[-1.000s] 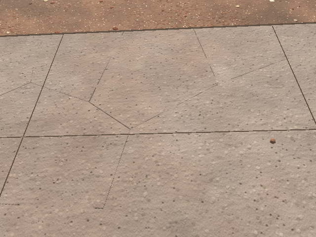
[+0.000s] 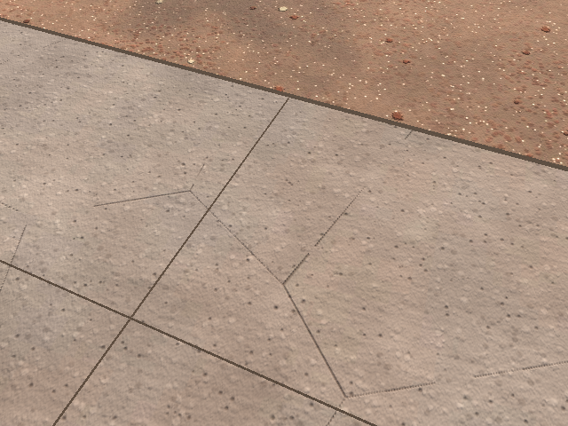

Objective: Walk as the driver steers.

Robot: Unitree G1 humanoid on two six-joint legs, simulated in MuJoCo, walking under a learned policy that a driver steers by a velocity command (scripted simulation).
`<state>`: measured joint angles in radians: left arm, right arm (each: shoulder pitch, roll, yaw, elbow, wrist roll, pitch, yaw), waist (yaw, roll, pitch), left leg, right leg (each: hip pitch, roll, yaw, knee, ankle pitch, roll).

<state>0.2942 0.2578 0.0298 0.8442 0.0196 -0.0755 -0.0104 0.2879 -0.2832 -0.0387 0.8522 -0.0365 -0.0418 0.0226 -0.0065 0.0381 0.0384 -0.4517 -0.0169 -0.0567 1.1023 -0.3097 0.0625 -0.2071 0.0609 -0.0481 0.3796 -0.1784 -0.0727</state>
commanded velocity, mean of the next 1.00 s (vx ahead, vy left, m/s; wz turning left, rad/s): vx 0.50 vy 0.00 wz -0.32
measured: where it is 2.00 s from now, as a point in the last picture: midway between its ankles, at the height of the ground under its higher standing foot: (370, 289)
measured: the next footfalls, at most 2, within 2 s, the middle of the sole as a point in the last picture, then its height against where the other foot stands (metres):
left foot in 0.32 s outside the picture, level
right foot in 0.86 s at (354, 391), level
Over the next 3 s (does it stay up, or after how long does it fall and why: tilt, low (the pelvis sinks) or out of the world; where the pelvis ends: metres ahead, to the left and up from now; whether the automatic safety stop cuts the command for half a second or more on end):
stays up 0.83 -0.17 0.00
